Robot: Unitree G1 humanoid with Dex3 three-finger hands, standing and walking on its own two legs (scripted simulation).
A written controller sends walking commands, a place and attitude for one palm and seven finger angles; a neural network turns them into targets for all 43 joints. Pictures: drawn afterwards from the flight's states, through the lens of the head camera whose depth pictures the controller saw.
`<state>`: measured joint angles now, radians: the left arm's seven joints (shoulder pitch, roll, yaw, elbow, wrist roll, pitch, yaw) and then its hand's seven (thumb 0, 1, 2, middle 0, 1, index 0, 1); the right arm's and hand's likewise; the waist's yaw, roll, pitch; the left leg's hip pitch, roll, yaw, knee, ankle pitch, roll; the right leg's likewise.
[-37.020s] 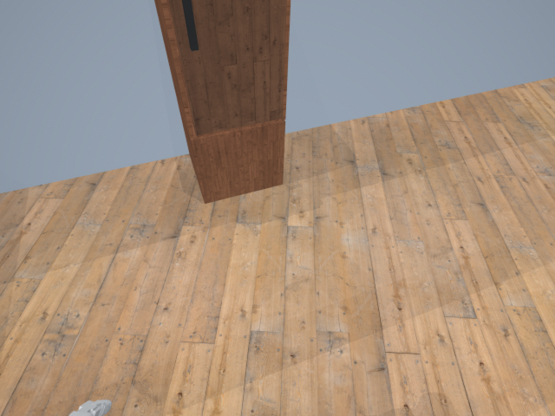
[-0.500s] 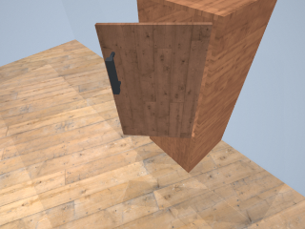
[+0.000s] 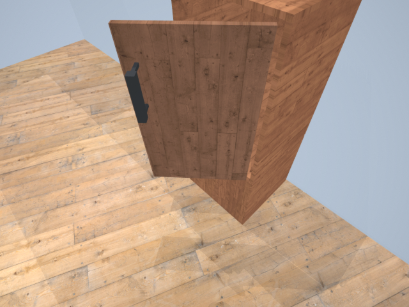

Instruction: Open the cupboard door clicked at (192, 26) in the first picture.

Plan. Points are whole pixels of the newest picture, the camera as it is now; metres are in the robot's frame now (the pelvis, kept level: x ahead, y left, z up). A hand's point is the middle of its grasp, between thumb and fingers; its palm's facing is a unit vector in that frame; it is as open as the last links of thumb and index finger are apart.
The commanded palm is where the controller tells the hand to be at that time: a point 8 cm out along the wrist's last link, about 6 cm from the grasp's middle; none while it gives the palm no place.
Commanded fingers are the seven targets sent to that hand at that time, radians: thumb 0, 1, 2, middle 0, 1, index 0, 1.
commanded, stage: look again from close up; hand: left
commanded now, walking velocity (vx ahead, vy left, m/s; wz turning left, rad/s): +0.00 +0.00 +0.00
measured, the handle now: (139, 93) +0.60 +0.20 +0.08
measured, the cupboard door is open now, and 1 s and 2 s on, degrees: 42 42 42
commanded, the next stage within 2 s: shuffle to correct the standing spot in 0.22 s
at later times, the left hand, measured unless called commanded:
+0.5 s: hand out of the picture +0.04 +0.19 -0.18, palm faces +0.04 -0.98 -0.20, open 7.3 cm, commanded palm none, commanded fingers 0.00 0.90 0.90 -0.20 -0.30 -0.20 -0.30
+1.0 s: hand out of the picture +0.12 +0.18 -0.18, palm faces +0.03 -0.98 -0.22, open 7.3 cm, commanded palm none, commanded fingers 0.00 0.90 0.90 -0.20 -0.30 -0.20 -0.30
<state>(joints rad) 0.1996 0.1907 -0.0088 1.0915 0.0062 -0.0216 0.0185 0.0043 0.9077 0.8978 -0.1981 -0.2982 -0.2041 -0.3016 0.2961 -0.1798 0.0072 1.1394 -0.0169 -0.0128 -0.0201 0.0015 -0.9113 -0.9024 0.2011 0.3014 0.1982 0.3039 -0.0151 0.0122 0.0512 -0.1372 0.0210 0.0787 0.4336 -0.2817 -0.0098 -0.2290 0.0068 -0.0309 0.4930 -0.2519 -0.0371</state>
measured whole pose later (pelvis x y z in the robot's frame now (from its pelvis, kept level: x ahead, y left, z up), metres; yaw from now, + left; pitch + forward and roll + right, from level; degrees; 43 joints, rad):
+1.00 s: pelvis +0.05 +0.00 -0.01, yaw +1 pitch +1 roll +1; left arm 0.16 0.17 0.02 1.04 0.01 0.00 0.04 0.00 0.91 0.90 -0.20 -0.30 -0.20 -0.30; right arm 0.25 -0.12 -0.02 1.11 -0.02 0.00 -0.05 0.00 -0.92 -0.90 0.20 0.30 0.20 0.30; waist -0.01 -0.01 0.07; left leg -0.11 0.01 0.07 0.48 -0.38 -0.01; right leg -0.30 -0.01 -0.06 0.58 -0.30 -0.04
